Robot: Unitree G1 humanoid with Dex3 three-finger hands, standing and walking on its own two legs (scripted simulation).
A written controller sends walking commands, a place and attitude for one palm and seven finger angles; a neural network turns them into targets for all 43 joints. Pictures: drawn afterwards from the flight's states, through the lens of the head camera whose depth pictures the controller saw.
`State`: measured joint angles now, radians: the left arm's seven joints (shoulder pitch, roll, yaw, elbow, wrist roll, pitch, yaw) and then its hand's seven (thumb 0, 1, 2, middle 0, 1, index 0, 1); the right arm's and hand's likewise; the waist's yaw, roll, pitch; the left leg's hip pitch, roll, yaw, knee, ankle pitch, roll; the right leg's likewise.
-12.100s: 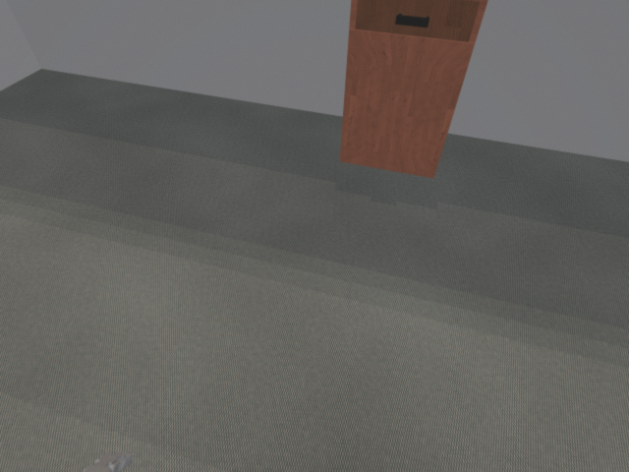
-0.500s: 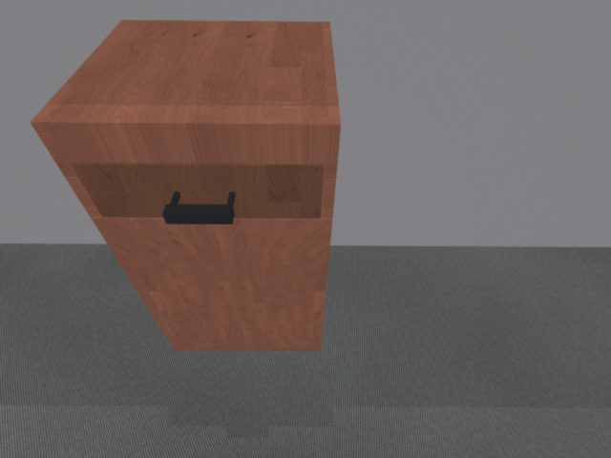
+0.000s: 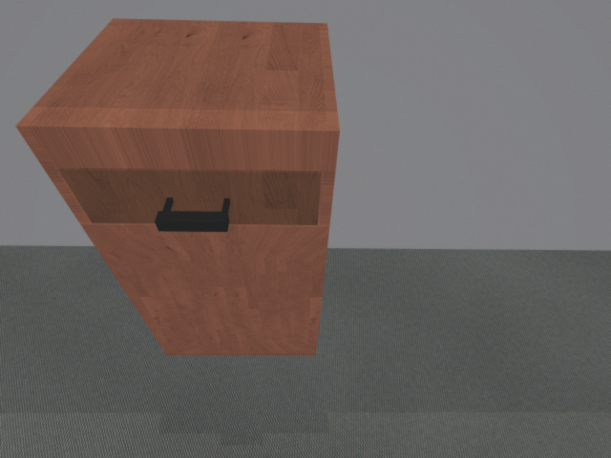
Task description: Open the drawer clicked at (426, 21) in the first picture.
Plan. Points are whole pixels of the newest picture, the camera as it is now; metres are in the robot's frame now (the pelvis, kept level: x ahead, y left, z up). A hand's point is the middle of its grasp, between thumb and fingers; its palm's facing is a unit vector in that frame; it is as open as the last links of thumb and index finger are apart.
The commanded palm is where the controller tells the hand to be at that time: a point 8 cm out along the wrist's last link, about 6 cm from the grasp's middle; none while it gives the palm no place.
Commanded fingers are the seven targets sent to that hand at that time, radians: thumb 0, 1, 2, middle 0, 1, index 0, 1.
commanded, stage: raise the hand with hooked fingers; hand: left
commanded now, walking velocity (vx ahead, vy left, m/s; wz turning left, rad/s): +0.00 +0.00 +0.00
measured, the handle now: (195, 212) +0.52 +0.24 -0.02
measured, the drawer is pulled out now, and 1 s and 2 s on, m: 0.00 0.00 0.00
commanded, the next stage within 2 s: move the hooked fingers above the handle in 1.94 s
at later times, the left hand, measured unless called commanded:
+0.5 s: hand out of the picture +0.13 +0.17 -0.07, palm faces -0.08 -0.19 -0.98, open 8.8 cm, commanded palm +0.14 +0.21 +0.00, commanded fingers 0.00 0.34 0.66 -0.24 -0.66 -0.24 -0.66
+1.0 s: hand (189, 359) +0.23 +0.17 +0.01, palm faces +0.01 -0.11 -0.99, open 11.7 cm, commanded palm +0.22 +0.19 +0.07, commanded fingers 0.00 -0.24 0.41 -0.28 -1.03 -0.28 -1.03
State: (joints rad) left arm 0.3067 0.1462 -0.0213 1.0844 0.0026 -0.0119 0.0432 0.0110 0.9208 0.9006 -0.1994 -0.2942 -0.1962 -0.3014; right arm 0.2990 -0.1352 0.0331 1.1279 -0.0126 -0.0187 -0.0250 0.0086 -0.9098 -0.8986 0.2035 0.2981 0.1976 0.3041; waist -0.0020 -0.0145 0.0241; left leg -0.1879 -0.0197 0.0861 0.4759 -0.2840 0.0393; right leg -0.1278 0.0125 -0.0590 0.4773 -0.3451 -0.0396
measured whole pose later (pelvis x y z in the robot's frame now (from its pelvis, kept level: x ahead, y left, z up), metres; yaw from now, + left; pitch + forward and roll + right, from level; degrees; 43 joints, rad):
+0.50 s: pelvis -0.04 -0.04 -0.04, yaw -1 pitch +10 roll +4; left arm 0.46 0.28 -0.14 0.05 1.08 -0.01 0.46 0.01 0.57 0.75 -0.23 -0.51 -0.23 -0.52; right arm 0.05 -0.27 -0.04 0.52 -0.05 0.06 0.04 0.01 -0.90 -0.90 0.20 0.30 0.20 0.30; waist 0.11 -0.04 -0.13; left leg -0.60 0.01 0.10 0.78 -0.35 -0.01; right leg -0.60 0.04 -0.02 0.88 -0.46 -0.10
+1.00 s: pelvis -0.03 -0.04 -0.02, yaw -7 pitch +8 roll +3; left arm 0.29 0.37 -0.04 -0.02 0.96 0.04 0.32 0.00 -0.02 0.51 -0.29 -0.89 -0.29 -0.90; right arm 0.16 -0.28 -0.03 0.63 -0.03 0.09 -0.04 0.01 -0.90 -0.90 0.21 0.30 0.20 0.30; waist 0.05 0.04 -0.09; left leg -0.47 -0.05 -0.06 0.66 -0.33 0.00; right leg -0.48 0.10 0.07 0.74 -0.39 -0.10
